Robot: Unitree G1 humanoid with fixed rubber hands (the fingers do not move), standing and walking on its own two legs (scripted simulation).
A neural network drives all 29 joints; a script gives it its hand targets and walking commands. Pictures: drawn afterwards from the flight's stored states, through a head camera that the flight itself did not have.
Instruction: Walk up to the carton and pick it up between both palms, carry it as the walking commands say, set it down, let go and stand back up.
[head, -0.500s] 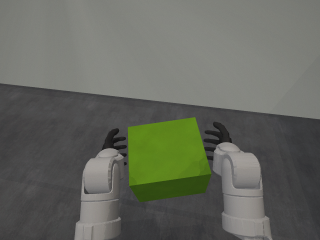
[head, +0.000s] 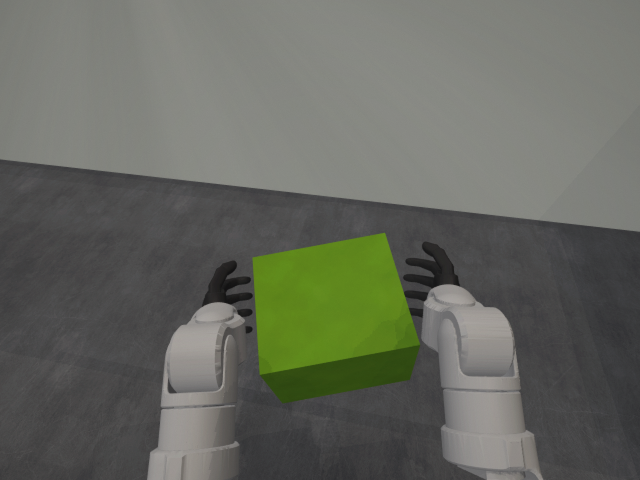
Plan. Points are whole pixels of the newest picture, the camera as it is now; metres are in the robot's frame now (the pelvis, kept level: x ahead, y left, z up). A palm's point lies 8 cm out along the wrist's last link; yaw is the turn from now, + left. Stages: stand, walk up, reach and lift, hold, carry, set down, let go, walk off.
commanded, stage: carry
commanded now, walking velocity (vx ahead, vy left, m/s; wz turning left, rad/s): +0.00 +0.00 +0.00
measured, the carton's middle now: (332, 319) +0.34 -0.01 +0.01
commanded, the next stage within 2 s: hold in 1.00 s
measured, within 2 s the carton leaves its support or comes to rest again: neither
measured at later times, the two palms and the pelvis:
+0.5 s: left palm (217, 323) +0.30 +0.13 +0.08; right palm (438, 301) +0.31 -0.13 +0.09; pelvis +0.00 +0.00 +0.00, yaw +0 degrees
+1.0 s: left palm (219, 328) +0.30 +0.14 +0.06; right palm (433, 304) +0.31 -0.13 +0.08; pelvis +0.00 +0.00 +0.00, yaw +0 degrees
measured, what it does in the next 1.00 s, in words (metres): stands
